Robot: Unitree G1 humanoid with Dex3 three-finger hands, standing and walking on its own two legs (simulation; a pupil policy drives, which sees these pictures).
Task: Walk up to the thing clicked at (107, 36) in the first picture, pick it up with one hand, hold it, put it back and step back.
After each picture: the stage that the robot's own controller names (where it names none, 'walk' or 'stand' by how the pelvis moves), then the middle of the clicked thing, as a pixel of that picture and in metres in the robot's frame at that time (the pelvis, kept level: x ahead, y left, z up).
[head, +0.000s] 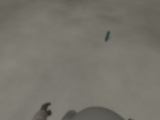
stand; (107, 36) +1.79 -0.38 -0.66
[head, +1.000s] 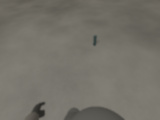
walk; (94, 40) +1.68 +0.02 -0.63
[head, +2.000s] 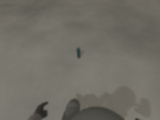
walk; (78, 53) +1.12 +0.28 -0.65
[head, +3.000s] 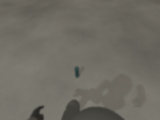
walk; (77, 72) +0.69 +0.22 -0.65
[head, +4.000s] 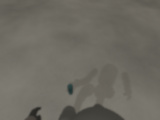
walk; (70, 89) +0.41 +0.19 -0.64
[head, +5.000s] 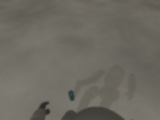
stand; (71, 96) +0.35 +0.20 -0.65
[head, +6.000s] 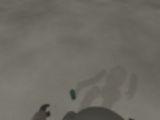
stand; (72, 95) +0.37 +0.19 -0.66
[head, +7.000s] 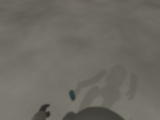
stand; (72, 95) +0.36 +0.20 -0.66
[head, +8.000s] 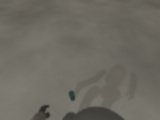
stand; (72, 96) +0.35 +0.20 -0.66
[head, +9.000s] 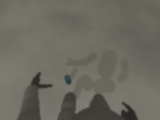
go down; (68, 80) +0.38 +0.20 -0.55
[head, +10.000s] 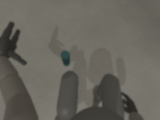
go down; (65, 59) +0.44 +0.20 -0.27
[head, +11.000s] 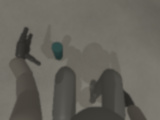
close in; (58, 52) +0.44 +0.21 -0.21
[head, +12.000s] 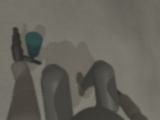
close; (33, 47) +0.44 +0.24 -0.16
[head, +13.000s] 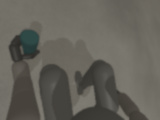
lift; (29, 46) +0.43 +0.25 -0.16
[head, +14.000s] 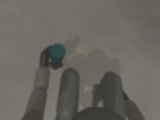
lift; (56, 58) +0.35 +0.24 -0.05
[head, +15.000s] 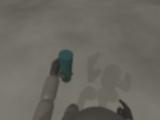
hold; (66, 68) +0.32 +0.16 +0.08
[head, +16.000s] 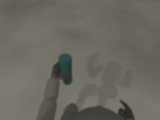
hold; (66, 71) +0.31 +0.16 +0.03
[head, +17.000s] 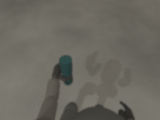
crouch; (67, 72) +0.32 +0.16 +0.01
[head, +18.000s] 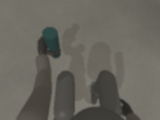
lower; (53, 46) +0.46 +0.20 -0.05
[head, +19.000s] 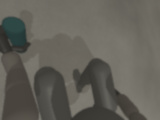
lower; (18, 39) +0.47 +0.27 -0.16
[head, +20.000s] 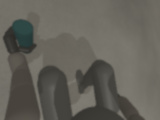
lower; (25, 40) +0.45 +0.27 -0.17
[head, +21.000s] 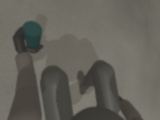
lower; (33, 41) +0.46 +0.25 -0.15
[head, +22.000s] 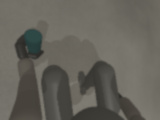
lower; (34, 47) +0.43 +0.25 -0.17
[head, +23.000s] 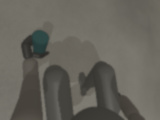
draw back; (39, 47) +0.43 +0.23 -0.16
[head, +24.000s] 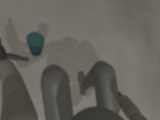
rise; (36, 47) +0.43 +0.24 -0.17
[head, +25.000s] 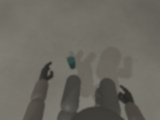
walk; (72, 63) +0.44 +0.17 -0.36
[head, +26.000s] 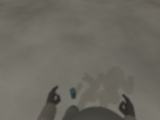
stand; (73, 93) +0.37 +0.16 -0.59
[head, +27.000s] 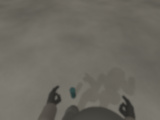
stand; (73, 93) +0.38 +0.17 -0.60
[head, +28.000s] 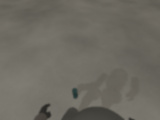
stand; (75, 93) +0.38 +0.16 -0.63
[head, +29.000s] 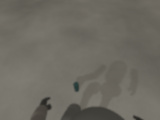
walk; (76, 87) +0.40 +0.15 -0.64
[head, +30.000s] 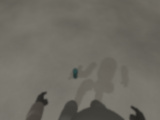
walk; (75, 74) +0.54 +0.16 -0.64
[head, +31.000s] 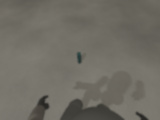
walk; (79, 58) +0.85 +0.22 -0.63
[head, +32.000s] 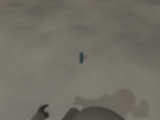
stand; (81, 58) +1.04 +0.19 -0.64
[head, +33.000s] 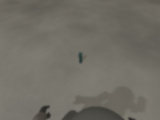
stand; (80, 58) +1.03 +0.19 -0.66
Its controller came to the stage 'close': yes
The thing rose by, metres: 0.70
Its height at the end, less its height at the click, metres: +0.00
